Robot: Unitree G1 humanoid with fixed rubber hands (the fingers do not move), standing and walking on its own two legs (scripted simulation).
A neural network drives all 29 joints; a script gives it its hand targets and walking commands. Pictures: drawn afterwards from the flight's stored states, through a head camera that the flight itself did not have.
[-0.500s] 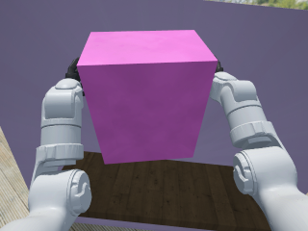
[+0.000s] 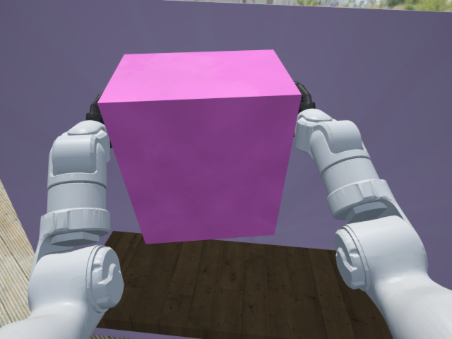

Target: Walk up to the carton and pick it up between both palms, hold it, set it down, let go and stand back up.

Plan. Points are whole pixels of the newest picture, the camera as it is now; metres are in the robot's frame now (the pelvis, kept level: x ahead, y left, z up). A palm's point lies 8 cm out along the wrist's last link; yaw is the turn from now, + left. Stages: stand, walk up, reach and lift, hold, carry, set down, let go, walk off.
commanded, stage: set down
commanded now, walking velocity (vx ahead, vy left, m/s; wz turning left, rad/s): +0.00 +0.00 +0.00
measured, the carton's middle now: (205, 152) +0.37 +0.00 +0.24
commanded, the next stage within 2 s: none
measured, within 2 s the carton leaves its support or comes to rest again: neither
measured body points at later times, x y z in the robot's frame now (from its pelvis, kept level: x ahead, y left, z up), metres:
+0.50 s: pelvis -0.01 +0.01 +0.00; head -0.10 +0.03 +0.44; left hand +0.38 +0.17 +0.26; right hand +0.38 -0.17 +0.27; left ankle +0.02 +0.13 -0.75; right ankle -0.01 -0.12 -0.75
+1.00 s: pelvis +0.00 -0.01 +0.00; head -0.06 +0.01 +0.44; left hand +0.38 +0.17 +0.21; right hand +0.39 -0.17 +0.22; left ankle +0.02 +0.13 -0.75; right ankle -0.01 -0.12 -0.75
